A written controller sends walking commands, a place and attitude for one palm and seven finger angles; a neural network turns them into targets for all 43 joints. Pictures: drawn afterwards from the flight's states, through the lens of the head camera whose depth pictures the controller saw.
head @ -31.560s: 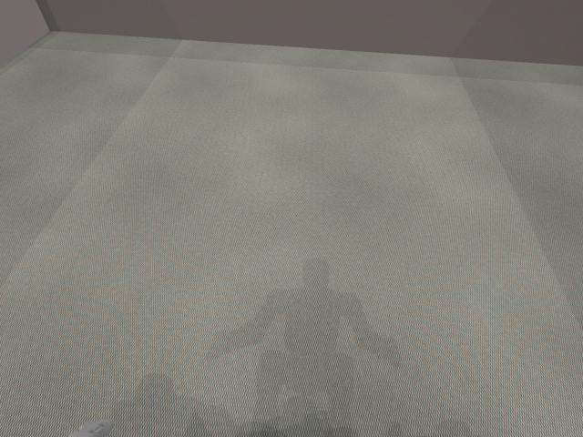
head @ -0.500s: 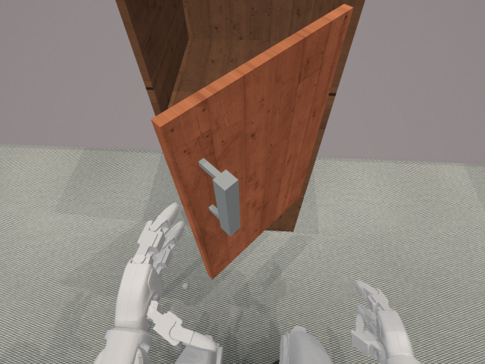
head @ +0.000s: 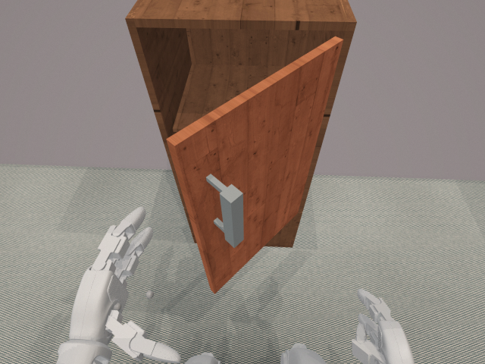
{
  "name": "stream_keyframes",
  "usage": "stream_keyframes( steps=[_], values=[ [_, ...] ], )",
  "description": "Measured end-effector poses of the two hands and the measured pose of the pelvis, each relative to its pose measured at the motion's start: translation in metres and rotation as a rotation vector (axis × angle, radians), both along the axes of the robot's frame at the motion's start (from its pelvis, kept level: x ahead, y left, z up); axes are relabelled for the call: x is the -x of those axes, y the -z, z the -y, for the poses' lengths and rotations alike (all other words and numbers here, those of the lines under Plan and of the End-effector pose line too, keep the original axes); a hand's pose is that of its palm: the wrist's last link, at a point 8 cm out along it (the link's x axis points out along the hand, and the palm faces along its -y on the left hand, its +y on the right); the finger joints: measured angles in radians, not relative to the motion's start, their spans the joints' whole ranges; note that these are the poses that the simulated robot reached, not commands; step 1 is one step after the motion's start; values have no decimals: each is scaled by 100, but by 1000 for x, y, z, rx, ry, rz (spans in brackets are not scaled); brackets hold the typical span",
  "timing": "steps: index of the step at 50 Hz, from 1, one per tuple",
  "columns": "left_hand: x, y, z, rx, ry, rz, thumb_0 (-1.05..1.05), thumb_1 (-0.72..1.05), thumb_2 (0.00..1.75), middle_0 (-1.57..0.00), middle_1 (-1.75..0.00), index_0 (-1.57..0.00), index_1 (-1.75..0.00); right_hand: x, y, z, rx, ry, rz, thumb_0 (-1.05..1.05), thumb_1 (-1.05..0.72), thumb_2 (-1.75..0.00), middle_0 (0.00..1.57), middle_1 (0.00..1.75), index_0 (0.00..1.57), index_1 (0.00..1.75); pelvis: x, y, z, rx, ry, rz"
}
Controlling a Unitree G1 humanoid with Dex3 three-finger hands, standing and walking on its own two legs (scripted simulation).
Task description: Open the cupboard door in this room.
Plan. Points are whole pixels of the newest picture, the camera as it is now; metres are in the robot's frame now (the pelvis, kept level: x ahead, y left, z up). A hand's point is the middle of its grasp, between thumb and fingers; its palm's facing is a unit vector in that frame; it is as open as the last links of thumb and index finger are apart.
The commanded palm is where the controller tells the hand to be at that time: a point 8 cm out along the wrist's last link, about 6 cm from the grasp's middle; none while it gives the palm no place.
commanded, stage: draw the hand back to the body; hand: left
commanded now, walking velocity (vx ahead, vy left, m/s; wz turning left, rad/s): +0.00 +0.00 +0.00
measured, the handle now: (224, 211) +0.36 +0.06 +0.04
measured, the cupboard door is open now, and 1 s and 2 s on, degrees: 48 48 48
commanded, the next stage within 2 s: step back with the hand held close in 1.28 s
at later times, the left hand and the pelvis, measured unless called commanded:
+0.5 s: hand (62, 271) +0.21 +0.22 +0.15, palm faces +0.24 -0.90 -0.36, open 13.8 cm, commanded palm +0.17 +0.27 +0.18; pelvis +0.02 +0.02 +0.05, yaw +0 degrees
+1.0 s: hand out of the picture +0.22 +0.28 +0.24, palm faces +0.48 -0.78 -0.41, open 8.1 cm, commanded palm +0.17 +0.31 +0.25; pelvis +0.03 +0.01 +0.08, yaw -1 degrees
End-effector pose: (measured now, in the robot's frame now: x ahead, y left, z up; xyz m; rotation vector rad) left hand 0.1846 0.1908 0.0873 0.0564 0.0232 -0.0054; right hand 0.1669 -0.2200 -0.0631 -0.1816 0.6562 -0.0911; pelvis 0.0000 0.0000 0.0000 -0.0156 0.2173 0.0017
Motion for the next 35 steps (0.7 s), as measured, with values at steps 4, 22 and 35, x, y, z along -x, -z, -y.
stream_keyframes(
  steps=[4,22,35],
  values=[
    [4,-11,-8,-3,10,1,-1,-49,30,-15,-30,-15,-30,-2,-13,-1,13,-6,28,1,-91,-90,20,30,20,30,-3,-7,-4,5,-3,22],
    [13,-74,-61,-287,-221,-54,-1,-19,43,-17,-30,-17,-30,-18,-48,-22,20,0,56,1,-91,-90,20,30,20,30,-21,-48,-17,7,5,162],
    [9,-125,-98,-370,-357,62,0,26,62,-19,-30,-19,-30,-31,-63,-29,19,-45,56,1,-91,-90,20,30,20,30,-28,-70,-20,4,10,257]
  ],
)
